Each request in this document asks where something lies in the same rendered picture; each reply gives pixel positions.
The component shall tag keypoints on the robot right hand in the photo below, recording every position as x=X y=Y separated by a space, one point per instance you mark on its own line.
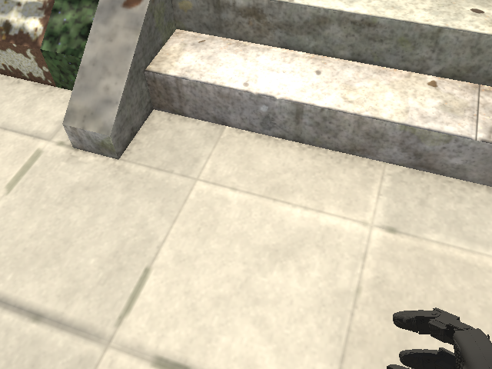
x=472 y=347

